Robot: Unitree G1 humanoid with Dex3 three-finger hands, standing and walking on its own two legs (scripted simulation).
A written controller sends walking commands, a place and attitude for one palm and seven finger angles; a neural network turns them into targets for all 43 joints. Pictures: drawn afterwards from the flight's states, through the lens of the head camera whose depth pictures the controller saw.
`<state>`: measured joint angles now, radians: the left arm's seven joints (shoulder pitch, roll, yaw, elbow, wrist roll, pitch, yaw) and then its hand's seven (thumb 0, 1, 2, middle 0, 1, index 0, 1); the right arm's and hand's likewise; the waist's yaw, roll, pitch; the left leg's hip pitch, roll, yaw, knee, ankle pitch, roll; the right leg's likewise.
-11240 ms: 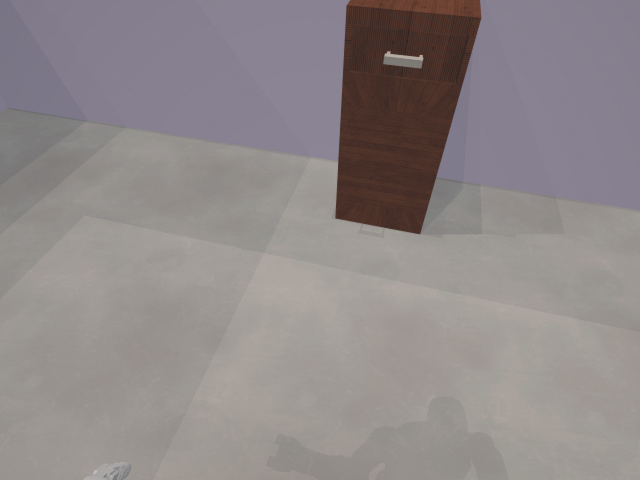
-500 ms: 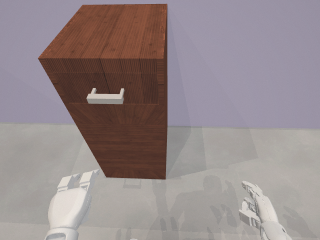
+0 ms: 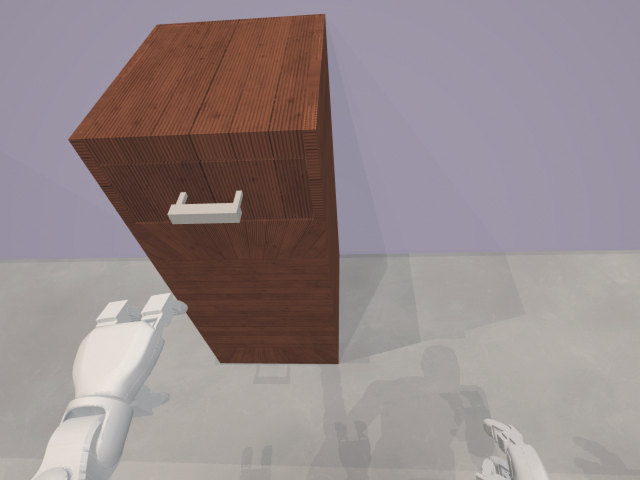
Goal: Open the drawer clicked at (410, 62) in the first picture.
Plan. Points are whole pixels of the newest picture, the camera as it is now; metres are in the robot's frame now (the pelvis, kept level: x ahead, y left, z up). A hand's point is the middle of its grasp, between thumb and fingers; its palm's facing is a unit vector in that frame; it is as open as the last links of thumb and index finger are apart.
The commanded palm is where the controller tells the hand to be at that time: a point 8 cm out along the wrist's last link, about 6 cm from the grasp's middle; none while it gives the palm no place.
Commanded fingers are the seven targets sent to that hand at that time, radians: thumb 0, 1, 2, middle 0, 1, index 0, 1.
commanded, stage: raise the hand with hooked fingers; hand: left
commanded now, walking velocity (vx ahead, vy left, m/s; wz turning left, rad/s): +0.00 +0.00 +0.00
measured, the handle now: (208, 205) +0.53 +0.26 +0.02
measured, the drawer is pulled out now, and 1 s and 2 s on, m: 0.00 0.00 0.00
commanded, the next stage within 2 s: move the hooked fingers above the handle in 1.00 s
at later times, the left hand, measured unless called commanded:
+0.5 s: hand (108, 283) +0.30 +0.28 +0.11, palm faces +0.09 -0.07 -0.99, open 13.7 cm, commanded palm +0.27 +0.28 +0.17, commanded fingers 0.00 -0.50 0.30 -0.30 -1.20 -0.30 -1.20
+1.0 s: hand (109, 283) +0.29 +0.27 +0.13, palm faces +0.10 -0.08 -0.99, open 13.9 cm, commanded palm +0.26 +0.27 +0.18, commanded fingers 0.00 -0.50 0.30 -0.30 -1.20 -0.30 -1.20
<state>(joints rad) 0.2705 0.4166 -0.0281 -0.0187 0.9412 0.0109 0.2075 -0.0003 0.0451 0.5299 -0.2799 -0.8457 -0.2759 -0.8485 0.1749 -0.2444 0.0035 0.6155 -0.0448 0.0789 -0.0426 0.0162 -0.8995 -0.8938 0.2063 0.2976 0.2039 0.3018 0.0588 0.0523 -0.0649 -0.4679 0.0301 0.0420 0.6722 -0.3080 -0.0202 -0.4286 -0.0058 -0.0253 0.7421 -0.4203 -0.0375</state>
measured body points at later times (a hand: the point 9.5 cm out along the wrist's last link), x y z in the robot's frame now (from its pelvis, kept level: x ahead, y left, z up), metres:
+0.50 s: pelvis +0.00 +0.04 +0.02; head +0.01 +0.00 +0.47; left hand +0.29 +0.28 +0.17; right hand +0.22 -0.16 -0.08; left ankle +0.02 +0.14 -0.72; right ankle -0.03 -0.09 -0.72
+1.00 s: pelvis -0.01 +0.03 +0.02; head +0.00 -0.01 +0.47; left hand +0.28 +0.27 +0.18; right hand +0.17 -0.20 -0.10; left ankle +0.02 +0.14 -0.72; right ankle -0.03 -0.09 -0.72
